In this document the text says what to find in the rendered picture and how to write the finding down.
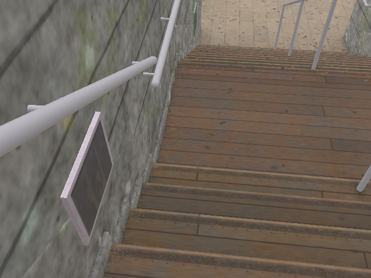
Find stairs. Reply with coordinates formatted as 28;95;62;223
103;163;371;278
181;44;371;72

